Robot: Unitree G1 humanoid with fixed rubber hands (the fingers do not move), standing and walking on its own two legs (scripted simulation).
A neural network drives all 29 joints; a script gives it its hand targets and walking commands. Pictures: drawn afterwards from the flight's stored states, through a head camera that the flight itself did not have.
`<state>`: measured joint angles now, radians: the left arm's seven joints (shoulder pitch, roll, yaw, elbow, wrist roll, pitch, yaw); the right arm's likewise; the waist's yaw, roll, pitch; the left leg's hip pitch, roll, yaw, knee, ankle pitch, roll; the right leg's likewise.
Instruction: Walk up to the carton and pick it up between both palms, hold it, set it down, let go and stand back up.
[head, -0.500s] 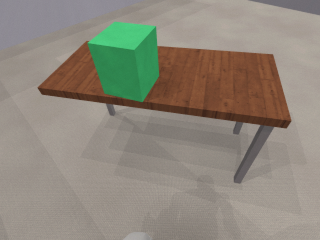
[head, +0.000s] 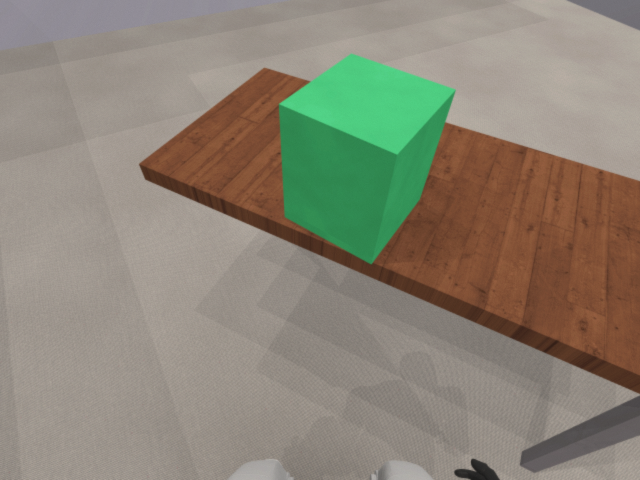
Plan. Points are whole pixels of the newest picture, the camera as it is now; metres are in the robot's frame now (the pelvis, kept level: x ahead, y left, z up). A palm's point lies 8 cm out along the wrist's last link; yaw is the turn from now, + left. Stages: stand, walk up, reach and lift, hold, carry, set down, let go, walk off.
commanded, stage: walk up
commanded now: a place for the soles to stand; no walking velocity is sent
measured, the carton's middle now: (361, 160) +0.62 -0.06 +0.03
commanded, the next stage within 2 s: none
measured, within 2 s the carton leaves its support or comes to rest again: neither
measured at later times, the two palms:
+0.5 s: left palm out of the picture +0.11 +0.19 -0.09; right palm (515, 450) +0.18 -0.27 -0.13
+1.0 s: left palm (144, 422) +0.20 +0.25 -0.12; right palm (473, 400) +0.24 -0.22 -0.12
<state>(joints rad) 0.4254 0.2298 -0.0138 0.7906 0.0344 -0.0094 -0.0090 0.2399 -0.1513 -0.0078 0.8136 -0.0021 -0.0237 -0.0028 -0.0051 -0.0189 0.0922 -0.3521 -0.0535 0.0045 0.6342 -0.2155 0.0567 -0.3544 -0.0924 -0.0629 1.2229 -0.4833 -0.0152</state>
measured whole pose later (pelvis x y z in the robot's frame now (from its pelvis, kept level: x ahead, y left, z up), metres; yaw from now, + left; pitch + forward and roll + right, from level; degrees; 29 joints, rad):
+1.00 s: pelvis +0.15 +0.01 +0.01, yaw -1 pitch -2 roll +0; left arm 0.28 0.22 -0.03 0.90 0.01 -0.01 0.02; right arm 0.13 -0.20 0.03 0.98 0.00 0.02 -0.01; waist 0.01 0.00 0.04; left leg -0.26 0.05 0.11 0.56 -0.25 0.01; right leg -0.24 -0.07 -0.02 0.55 -0.26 0.04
